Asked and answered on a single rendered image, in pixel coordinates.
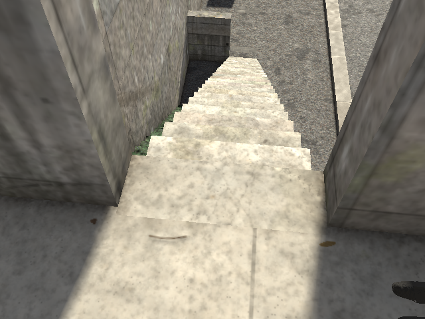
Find stairs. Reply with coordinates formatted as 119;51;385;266
146;56;311;170

